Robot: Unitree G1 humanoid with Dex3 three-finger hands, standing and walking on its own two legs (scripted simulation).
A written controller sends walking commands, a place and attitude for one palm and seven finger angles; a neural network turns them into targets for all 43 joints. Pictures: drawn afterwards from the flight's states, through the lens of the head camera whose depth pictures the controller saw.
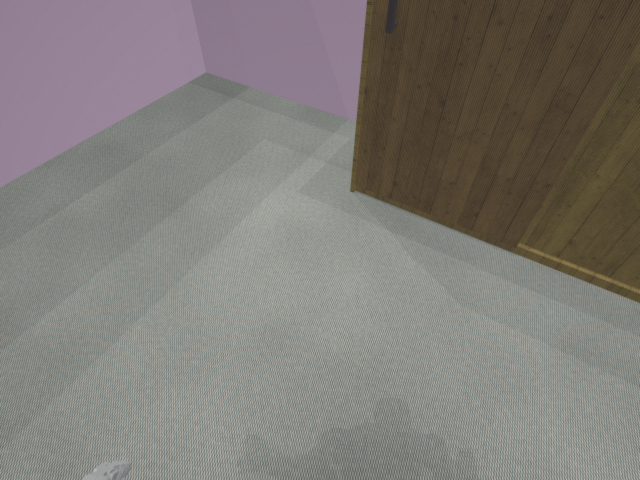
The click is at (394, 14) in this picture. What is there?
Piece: wardrobe's sliding door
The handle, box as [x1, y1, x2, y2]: [385, 0, 397, 33]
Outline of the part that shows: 397,0 389,0 385,32 390,33 397,24 397,22 394,20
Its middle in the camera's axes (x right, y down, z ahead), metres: +0.23 -0.78 +1.13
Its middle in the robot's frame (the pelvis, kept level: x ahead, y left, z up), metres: +1.40 -0.16 +0.16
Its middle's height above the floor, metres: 0.93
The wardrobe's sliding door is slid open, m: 0.00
